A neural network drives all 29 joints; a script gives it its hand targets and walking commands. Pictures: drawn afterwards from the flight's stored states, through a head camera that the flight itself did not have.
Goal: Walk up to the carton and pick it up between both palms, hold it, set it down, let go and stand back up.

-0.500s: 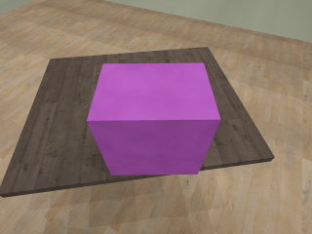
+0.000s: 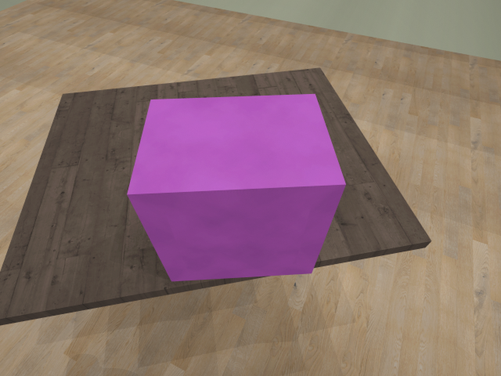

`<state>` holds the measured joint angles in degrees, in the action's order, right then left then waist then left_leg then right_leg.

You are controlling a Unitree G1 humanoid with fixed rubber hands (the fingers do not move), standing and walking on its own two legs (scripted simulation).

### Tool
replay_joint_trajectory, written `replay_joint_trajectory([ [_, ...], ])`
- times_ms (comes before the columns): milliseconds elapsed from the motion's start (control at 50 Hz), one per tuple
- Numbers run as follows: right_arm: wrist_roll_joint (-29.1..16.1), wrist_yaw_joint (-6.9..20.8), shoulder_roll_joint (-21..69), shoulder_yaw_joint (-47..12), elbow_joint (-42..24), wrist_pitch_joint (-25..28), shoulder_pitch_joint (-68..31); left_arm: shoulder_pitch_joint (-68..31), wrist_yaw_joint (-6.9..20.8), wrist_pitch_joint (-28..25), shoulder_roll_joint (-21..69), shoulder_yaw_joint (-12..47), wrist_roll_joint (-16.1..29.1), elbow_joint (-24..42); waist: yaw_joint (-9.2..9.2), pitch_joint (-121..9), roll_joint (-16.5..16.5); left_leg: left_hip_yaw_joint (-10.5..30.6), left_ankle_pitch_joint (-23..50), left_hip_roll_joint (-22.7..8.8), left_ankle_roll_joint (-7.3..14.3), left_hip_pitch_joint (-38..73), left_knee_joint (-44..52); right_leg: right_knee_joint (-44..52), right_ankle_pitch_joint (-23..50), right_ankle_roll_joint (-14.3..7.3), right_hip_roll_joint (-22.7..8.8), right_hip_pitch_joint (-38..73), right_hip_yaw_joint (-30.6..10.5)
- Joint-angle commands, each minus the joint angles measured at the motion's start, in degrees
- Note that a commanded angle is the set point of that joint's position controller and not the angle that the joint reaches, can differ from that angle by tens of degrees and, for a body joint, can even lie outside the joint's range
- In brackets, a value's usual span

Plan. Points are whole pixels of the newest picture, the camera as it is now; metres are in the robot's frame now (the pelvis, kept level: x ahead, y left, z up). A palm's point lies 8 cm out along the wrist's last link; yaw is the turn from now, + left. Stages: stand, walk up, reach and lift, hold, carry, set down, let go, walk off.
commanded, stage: walk up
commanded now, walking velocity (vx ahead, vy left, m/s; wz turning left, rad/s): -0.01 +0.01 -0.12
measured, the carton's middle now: (238, 194) +0.39 +0.05 +0.06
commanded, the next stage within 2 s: stand in 0.10 s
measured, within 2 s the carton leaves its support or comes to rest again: neither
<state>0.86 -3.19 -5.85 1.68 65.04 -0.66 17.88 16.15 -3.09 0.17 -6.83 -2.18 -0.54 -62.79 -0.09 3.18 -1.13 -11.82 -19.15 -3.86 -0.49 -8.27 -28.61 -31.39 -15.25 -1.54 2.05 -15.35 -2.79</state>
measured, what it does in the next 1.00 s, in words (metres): stands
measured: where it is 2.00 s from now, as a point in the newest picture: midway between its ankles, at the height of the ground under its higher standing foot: outside the picture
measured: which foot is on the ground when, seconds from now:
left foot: down 0.00-1.00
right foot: down 0.00-1.00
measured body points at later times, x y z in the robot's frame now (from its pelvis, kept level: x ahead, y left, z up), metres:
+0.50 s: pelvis -0.03 +0.01 -0.03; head +0.02 +0.02 +0.42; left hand +0.14 +0.24 -0.17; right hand +0.14 -0.21 -0.16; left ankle -0.04 +0.11 -0.73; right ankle +0.02 -0.10 -0.73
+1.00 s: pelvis -0.03 -0.01 +0.01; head +0.03 +0.01 +0.45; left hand +0.12 +0.25 -0.10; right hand +0.13 -0.19 -0.11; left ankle -0.04 +0.11 -0.73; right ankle +0.02 -0.10 -0.73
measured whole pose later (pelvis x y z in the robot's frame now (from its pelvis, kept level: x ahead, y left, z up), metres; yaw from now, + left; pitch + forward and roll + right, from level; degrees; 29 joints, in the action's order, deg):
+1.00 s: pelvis -0.03 -0.01 +0.01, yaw +6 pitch +3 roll +0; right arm -6.0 -5.0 -3.4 0.6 29.6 -13.5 10.9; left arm 5.0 2.1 28.0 -15.8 -1.7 2.5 -23.6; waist 0.5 5.8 -2.7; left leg -5.6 -13.4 -3.3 -0.7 -15.4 -26.5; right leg -25.1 -9.7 -2.2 1.2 -18.0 3.0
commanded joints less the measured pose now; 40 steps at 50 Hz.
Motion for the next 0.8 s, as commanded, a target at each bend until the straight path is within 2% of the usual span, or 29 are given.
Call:
replay_joint_trajectory([
  [0,0.0,-0.2,-4.9,0.8,-0.3,0.0,7.5,3.5,0.1,-0.7,-3.8,-0.5,0.0,2.4,-0.25,0.7,0.7,4.7,8.4,-4.5,1.2,1.3,5.0,6.2,14.8,-3.1,-7.0,-3.5,-7.1],
  [40,0.0,-0.2,-5.3,1.0,-0.6,0.2,7.4,2.9,0.1,-0.7,-4.1,-0.6,0.3,2.6,-0.32,0.3,-0.3,5.0,9.2,-5.2,1.5,1.3,5.5,5.0,14.9,-2.6,-6.1,-3.3,-6.1],
  [80,0.2,-0.2,-6.1,1.0,-1.0,0.3,6.7,3.1,0.1,-0.6,-3.6,-0.5,0.2,2.8,-0.33,0.5,1.6,5.0,9.3,-5.9,1.9,1.3,6.1,3.7,15.3,-2.2,-5.1,-3.0,-4.7],
  [120,0.2,-0.1,-4.9,0.5,-0.9,0.1,6.6,3.8,0.3,-0.4,-3.1,-0.4,0.3,2.9,-0.04,1.4,1.6,4.8,7.1,-5.5,2.1,-1.1,7.2,5.5,13.4,-2.7,-5.0,-1.8,-5.2],
  [140,0.1,-0.1,-4.7,0.5,-0.8,0.2,6.9,3.6,0.3,-0.4,-3.2,-0.4,0.4,2.8,-0.25,1.3,0.1,4.9,7.1,-5.2,1.9,-1.3,7.2,5.8,13.5,-2.9,-5.3,-1.2,-5.7],
  [180,0.1,0.0,-4.8,0.5,-0.9,0.2,7.1,4.1,0.4,-0.5,-3.5,-0.4,0.3,2.7,-0.14,1.7,-0.5,4.8,7.1,-4.1,1.7,0.1,7.1,7.5,13.2,-3.0,-5.9,-2.1,-7.3],
  [280,0.2,0.3,-4.1,0.1,-0.5,0.6,7.2,3.9,0.3,-0.6,-3.6,-0.2,0.5,1.7,-0.25,2.3,-0.2,5.6,7.7,-4.4,2.0,0.9,9.1,9.2,11.5,-2.7,-5.4,-1.0,-6.9],
  [300,1.4,3.0,-7.3,7.0,-25.2,1.2,-43.0,-44.6,2.7,6.0,-12.2,6.0,6.9,21.3,-0.24,-9.4,-5.5,7.3,5.6,-0.8,3.2,-20.2,1.8,-1.7,5.7,0.6,-5.0,-9.0,-0.8],
  [320,4.9,5.0,-5.5,10.4,-17.8,-4.1,-34.6,-36.4,0.9,11.0,-12.0,6.5,6.2,14.2,0.05,-10.0,-4.7,4.9,-0.8,0.6,3.6,-24.8,-0.8,-5.5,-1.1,0.7,-4.2,-6.9,1.0],
  [340,5.8,5.9,-5.8,11.1,-20.8,-8.1,-30.6,-34.4,0.5,15.6,-11.9,4.9,5.7,15.0,-0.11,-13.8,-4.5,4.6,-1.5,0.9,4.0,-25.5,0.0,-5.1,-0.3,1.0,-4.9,-4.5,1.1],
  [360,4.9,5.8,-5.0,10.7,-23.1,-11.6,-29.7,-35.0,0.7,20.0,-12.1,4.2,5.9,16.5,-0.46,-16.7,-3.6,5.5,-1.2,1.1,3.9,-27.4,-1.7,-5.8,2.3,1.1,-6.0,-4.5,0.3],
  [380,2.8,5.1,-3.0,9.3,-23.8,-15.1,-29.5,-36.7,1.4,24.7,-11.4,3.5,6.2,17.5,-0.71,-19.6,-2.2,6.7,1.4,0.9,3.4,-30.2,-4.2,-7.5,7.4,1.4,-6.9,-5.1,0.1],
  [400,-1.0,4.2,-1.2,6.8,-22.5,-19.0,-29.6,-38.5,2.7,29.9,-11.0,2.6,6.7,17.3,-1.18,-25.4,-1.6,7.7,7.8,0.8,2.6,-31.4,-8.2,-9.9,15.0,1.7,-7.2,-5.2,-0.2],
  [440,-10.0,1.3,-0.9,1.2,-22.8,-25.7,-25.6,-32.6,6.3,36.9,-7.4,0.7,4.8,17.9,-2.06,-33.8,1.5,9.6,23.6,0.9,-0.8,-28.3,-14.2,-12.8,29.5,0.8,-5.4,-4.8,0.3],
  [460,-13.5,-0.4,-1.6,-0.4,-23.1,-27.4,-22.0,-27.5,8.2,38.7,-5.3,-0.3,1.9,20.1,-2.44,-36.6,4.0,10.8,30.1,0.7,-2.3,-23.4,-14.7,-12.3,32.6,-0.5,-4.0,-4.6,0.5],
  [480,-16.1,-2.1,-2.4,-1.2,-22.9,-28.0,-18.0,-22.8,9.7,39.9,-4.0,-1.8,-1.4,23.6,-2.67,-37.8,6.2,11.5,33.0,0.4,-3.4,-17.0,-13.4,-9.7,31.7,-2.0,-2.7,-3.5,0.6],
  [520,-18.6,-5.1,-4.1,-1.7,-21.2,-25.7,-14.1,-15.2,11.3,42.4,-2.9,-3.5,-8.1,34.0,-2.51,-33.3,8.9,13.7,35.4,-0.6,-3.5,-1.8,-7.2,-0.7,24.3,-4.4,0.1,-3.1,0.6],
  [540,-18.7,-5.9,-5.1,-1.9,-20.5,-23.1,-14.4,-12.4,11.1,43.6,-2.7,-3.1,-10.0,40.5,-1.73,-27.2,9.6,14.7,35.4,-1.4,-3.0,4.1,-3.4,3.3,19.5,-5.3,1.7,-3.5,0.9],
  [560,-17.7,-6.2,-5.3,-1.9,-19.0,-20.2,-15.9,-11.5,10.6,44.8,-2.2,-3.4,-11.3,43.6,-1.2,-20.5,9.5,15.4,31.3,-2.0,-2.3,6.8,0.0,6.9,15.2,-5.8,2.7,-2.7,1.2],
  [600,-14.4,-5.6,-3.9,-1.6,-15.1,-14.9,-18.6,-12.8,9.2,45.4,-2.3,-3.9,-12.5,46.6,-0.16,-7.0,8.8,14.7,19.4,-2.1,-1.0,3.0,7.5,11.8,10.9,-5.6,2.8,2.6,0.9],
  [640,-9.3,-3.7,-3.7,-0.9,-16.0,-11.8,-19.4,-13.8,7.6,42.9,-4.5,-3.6,-11.2,46.9,0.1,-0.4,5.1,12.0,7.7,-1.2,0.0,-2.7,13.0,14.5,5.9,-4.2,1.4,7.7,0.9],
  [680,-4.9,-1.5,-3.1,0.9,-20.4,-10.6,-20.6,-17.5,6.2,39.0,-6.7,-2.7,-8.1,46.3,-0.28,0.6,1.5,8.7,2.1,0.2,0.5,-5.8,14.6,16.0,2.0,-2.1,-0.5,9.8,0.8],
  [700,-3.1,-0.7,-2.3,2.0,-23.3,-10.4,-21.8,-19.9,5.5,37.1,-7.5,-2.2,-6.7,45.8,-0.32,-0.1,0.9,7.7,-0.1,0.6,0.9,-6.9,14.5,15.7,0.2,-1.4,-1.1,10.1,0.8],
  [740,-1.0,0.2,-1.0,3.7,-28.3,-10.5,-22.2,-24.8,4.5,33.8,-9.0,-1.1,-3.7,45.6,-0.77,-3.2,0.1,6.3,-0.4,1.0,1.7,-8.0,11.8,14.0,-0.3,-0.3,-2.9,9.4,0.1],
  [780,-0.4,0.0,-0.2,4.5,-34.1,-10.7,-21.5,-27.2,3.6,31.5,-10.9,-0.6,-0.9,46.2,-0.77,-8.0,0.0,5.8,1.9,1.3,2.4,-9.4,8.8,11.6,2.4,0.5,-4.4,10.2,-1.1],
])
